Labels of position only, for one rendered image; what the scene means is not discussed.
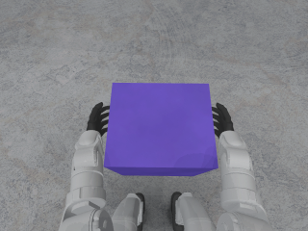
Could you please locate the right robot forearm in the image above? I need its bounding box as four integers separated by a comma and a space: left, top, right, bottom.
218, 130, 272, 229

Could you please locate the robot left hand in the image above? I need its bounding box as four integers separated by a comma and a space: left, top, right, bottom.
87, 102, 110, 137

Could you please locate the robot right thigh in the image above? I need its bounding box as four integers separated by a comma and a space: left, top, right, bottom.
175, 196, 217, 231

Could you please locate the right robot foot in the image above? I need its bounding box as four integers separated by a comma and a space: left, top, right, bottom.
170, 192, 185, 231

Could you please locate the carton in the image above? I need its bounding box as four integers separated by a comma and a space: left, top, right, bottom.
103, 83, 218, 176

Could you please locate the robot right upper arm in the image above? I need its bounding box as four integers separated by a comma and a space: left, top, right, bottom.
216, 211, 273, 231

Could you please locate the robot right hand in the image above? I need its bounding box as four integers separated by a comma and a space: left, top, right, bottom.
212, 103, 234, 139

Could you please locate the left robot forearm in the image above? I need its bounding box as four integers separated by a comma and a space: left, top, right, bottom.
58, 130, 107, 231

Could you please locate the robot left upper arm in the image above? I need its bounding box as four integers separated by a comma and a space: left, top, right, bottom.
59, 208, 115, 231

